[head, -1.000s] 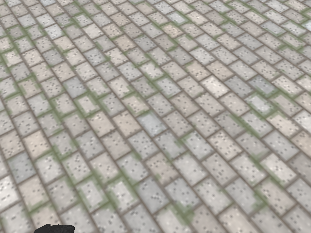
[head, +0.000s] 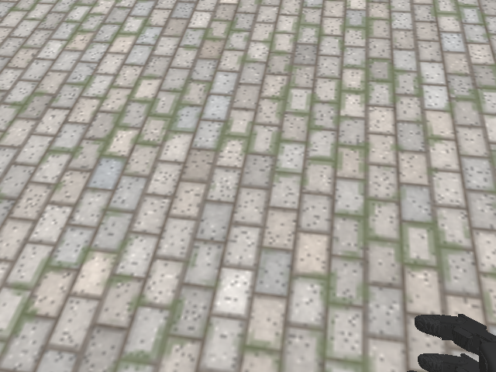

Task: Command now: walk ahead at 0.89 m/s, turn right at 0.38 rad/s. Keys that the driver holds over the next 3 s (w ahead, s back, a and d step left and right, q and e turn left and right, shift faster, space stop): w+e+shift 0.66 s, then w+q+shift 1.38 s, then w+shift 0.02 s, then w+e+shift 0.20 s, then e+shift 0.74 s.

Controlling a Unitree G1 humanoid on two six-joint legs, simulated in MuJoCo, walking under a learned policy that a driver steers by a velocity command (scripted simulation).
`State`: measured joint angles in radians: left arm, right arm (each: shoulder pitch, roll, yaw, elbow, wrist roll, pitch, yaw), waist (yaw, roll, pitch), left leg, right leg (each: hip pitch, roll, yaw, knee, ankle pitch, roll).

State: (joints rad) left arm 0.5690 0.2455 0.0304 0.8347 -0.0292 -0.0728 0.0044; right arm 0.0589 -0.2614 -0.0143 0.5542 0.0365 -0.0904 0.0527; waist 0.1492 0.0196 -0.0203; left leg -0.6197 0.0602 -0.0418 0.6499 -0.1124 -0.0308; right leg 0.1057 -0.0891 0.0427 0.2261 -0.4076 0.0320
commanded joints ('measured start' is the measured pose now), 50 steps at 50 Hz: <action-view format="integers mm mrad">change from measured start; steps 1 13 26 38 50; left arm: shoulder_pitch -110 -289 33 -220 -331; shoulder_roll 234 44 372 121 248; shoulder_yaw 46 20 144 39 54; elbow -64 -204 -138 -174 -117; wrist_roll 13 -13 -28 13 97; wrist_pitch -7 63 89 -20 9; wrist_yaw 4 -20 -36 9 22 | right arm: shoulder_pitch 118 184 142 -66 505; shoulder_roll -188 -67 -90 -38 -241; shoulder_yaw -84 -62 -51 1 -97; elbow -47 139 107 -12 102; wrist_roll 21 -49 -43 -62 17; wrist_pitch -27 -32 -20 -33 5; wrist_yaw -10 -45 -57 -43 -14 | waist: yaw -242 -123 73 -86 -424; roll -194 80 -349 -33 -73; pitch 23 149 -23 143 -222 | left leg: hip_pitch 455 460 87 111 733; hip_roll -88 208 -113 35 -79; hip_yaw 67 65 243 34 33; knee -101 -504 924 120 -23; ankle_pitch -101 -24 -323 284 72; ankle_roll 51 133 23 -24 200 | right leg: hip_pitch -274 -926 200 -488 -198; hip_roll -132 -97 62 97 -46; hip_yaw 101 59 98 159 -56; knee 168 1068 444 -29 861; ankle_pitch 598 277 410 290 1331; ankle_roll -173 -62 -344 -286 -127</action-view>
